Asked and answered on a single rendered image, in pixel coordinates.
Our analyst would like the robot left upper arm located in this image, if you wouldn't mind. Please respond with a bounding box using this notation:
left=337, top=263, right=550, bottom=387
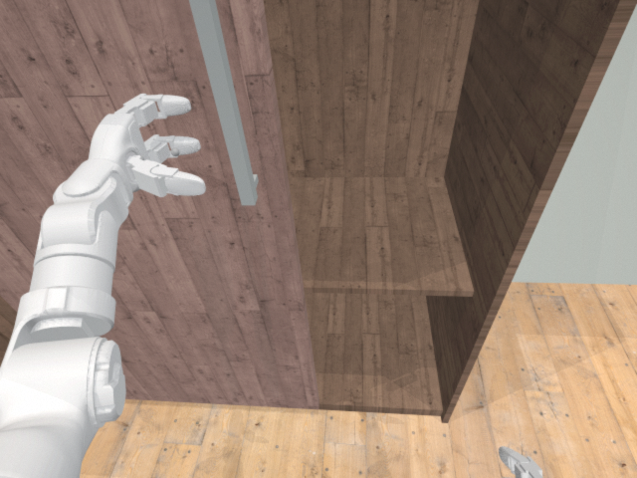
left=0, top=337, right=126, bottom=478

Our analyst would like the robot left forearm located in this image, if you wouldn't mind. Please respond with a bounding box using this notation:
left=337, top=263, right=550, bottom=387
left=0, top=158, right=133, bottom=383

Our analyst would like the handle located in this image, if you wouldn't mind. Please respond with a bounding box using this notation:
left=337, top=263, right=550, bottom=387
left=189, top=0, right=259, bottom=205

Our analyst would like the robot left hand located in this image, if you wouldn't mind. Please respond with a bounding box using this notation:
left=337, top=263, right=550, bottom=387
left=89, top=94, right=206, bottom=197

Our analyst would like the robot right hand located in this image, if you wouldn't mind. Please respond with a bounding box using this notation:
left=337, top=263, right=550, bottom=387
left=499, top=446, right=543, bottom=478

